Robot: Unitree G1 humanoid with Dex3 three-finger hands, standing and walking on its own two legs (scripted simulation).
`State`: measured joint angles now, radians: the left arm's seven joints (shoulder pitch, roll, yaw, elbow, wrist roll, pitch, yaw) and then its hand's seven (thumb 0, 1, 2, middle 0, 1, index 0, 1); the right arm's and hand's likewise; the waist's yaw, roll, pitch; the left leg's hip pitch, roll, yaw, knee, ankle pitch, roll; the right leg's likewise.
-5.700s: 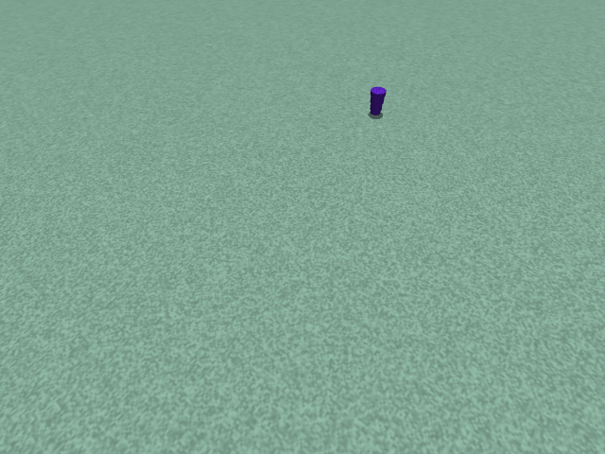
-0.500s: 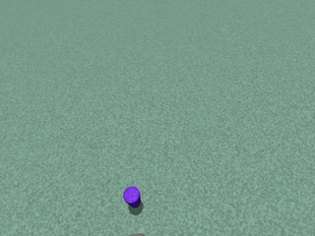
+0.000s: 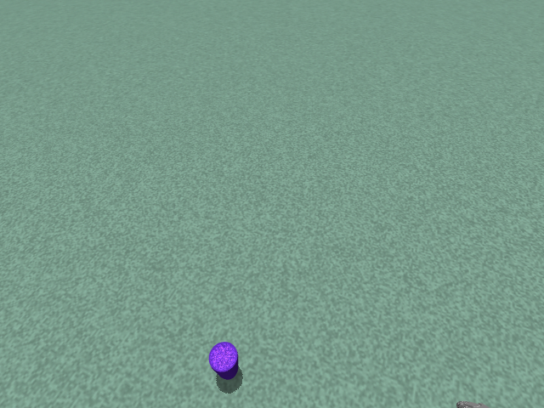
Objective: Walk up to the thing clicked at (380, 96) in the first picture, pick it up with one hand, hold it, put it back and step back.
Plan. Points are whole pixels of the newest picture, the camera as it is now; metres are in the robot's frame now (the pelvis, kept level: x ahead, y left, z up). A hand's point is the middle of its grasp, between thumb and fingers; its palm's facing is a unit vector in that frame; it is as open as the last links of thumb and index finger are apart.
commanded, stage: walk up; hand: left
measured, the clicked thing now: (226, 363) +0.39 +0.21 -0.70
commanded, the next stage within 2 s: stand in 0.82 s
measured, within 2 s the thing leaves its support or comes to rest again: neither
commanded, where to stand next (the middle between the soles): +0.04 -0.01 m, yaw +0 degrees
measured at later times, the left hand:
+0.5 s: hand out of the picture +0.10 +0.24 -0.15, palm faces -0.02 -0.94 -0.34, open 7.4 cm
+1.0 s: hand out of the picture +0.10 +0.24 -0.15, palm faces -0.02 -0.94 -0.34, open 7.4 cm
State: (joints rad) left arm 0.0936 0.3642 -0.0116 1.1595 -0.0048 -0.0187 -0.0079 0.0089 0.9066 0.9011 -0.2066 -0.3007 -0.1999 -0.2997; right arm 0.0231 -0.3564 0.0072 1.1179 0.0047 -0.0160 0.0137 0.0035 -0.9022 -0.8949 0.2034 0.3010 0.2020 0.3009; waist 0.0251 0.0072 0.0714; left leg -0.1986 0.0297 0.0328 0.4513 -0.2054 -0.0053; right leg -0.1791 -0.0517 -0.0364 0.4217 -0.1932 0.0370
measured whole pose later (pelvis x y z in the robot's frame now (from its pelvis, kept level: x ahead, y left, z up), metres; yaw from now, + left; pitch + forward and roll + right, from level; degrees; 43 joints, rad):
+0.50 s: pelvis +0.01 -0.01 +0.01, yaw +0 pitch -2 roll +0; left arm 0.06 0.34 0.01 1.18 0.01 -0.01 -0.01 0.01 0.91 0.90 -0.21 -0.30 -0.20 -0.30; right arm 0.08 -0.36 -0.01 1.19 -0.01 -0.01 0.01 0.00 -0.90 -0.90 0.20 0.30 0.20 0.30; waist -0.01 0.01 0.06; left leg -0.14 0.03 0.04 0.34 -0.16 -0.02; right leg -0.13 -0.04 -0.04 0.32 -0.16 0.03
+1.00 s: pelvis +0.01 -0.01 +0.01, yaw +0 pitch -3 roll +0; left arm 0.08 0.35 0.01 1.16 0.01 -0.01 -0.01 0.01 0.91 0.90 -0.21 -0.30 -0.20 -0.30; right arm 0.08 -0.35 -0.01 1.16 -0.01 -0.01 0.01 0.00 -0.90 -0.89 0.20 0.30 0.20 0.30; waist 0.00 0.00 0.05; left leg -0.12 0.03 0.04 0.32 -0.16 -0.02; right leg -0.12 -0.05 -0.03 0.33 -0.16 0.03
